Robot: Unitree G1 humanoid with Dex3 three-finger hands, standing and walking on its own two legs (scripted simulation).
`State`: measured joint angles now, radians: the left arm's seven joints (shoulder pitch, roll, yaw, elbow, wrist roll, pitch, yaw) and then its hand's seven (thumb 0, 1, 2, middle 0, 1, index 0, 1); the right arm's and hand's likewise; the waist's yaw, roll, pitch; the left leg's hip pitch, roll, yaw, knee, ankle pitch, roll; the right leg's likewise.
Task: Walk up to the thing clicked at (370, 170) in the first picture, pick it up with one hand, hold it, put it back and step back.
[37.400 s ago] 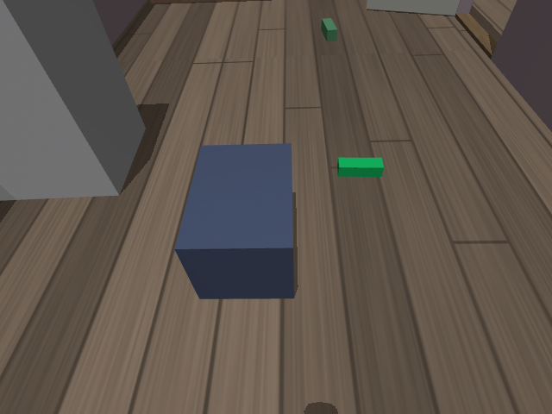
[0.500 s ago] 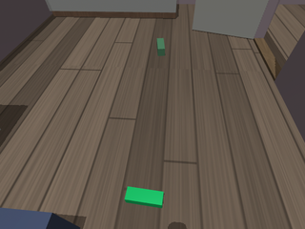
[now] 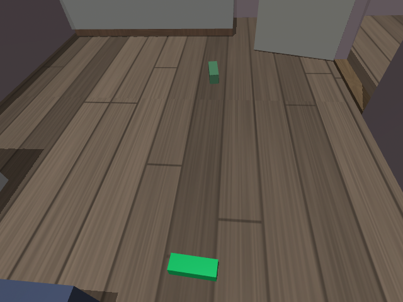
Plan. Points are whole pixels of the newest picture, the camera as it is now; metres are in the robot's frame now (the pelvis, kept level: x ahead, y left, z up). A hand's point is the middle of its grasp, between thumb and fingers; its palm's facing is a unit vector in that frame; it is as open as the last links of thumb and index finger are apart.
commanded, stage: stand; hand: left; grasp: from above
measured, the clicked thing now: (193, 266) +0.41 +0.14 -0.75
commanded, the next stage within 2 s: step back in 1.56 s
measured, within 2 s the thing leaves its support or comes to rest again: neither
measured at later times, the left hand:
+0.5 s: hand out of the picture +0.06 +0.23 -0.16, palm faces +0.01 -0.94 -0.33, open 7.4 cm
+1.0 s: hand out of the picture +0.07 +0.24 -0.16, palm faces +0.00 -0.94 -0.34, open 7.4 cm
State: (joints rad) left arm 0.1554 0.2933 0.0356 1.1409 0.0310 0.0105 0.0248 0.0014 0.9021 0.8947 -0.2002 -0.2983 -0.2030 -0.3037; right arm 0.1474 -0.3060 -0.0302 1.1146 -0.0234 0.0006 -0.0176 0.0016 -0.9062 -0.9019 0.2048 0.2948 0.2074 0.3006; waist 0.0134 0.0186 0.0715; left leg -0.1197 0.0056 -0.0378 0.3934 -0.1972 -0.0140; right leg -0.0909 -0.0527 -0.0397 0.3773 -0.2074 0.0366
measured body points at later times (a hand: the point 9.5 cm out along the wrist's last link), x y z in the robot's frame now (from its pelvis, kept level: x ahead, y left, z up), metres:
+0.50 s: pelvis +0.00 -0.01 +0.00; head +0.00 -0.01 +0.45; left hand +0.06 +0.28 -0.13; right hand +0.06 -0.30 -0.14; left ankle +0.02 +0.13 -0.74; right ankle +0.00 -0.14 -0.74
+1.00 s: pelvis +0.01 -0.01 +0.00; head +0.01 -0.01 +0.45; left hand +0.07 +0.28 -0.13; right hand +0.07 -0.31 -0.14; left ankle +0.02 +0.13 -0.74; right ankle +0.00 -0.14 -0.74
